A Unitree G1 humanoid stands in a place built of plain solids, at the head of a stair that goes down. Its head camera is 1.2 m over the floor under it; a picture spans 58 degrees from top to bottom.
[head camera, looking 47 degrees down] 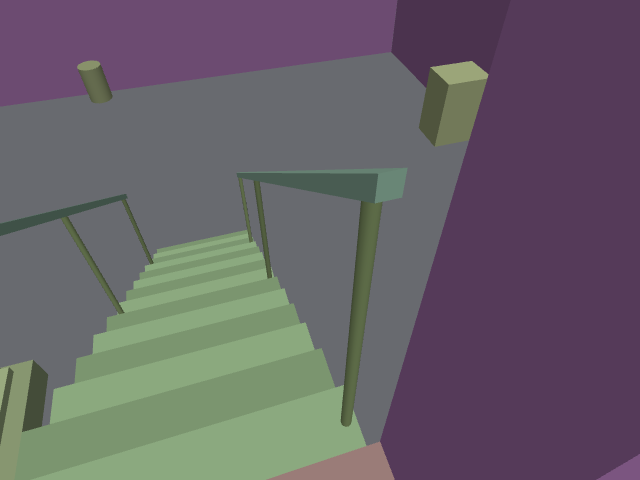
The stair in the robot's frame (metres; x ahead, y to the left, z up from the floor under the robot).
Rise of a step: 0.19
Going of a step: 0.25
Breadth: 1.11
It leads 17 degrees to the left of straight ahead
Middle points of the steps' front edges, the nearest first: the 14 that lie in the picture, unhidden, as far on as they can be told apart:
0.47 0.45 -0.19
0.71 0.52 -0.39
0.96 0.60 -0.58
1.20 0.68 -0.77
1.44 0.75 -0.96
1.69 0.83 -1.15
1.93 0.90 -1.34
2.17 0.98 -1.54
2.42 1.05 -1.73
2.66 1.13 -1.92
2.90 1.20 -2.11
3.15 1.28 -2.30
3.39 1.36 -2.49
3.63 1.43 -2.68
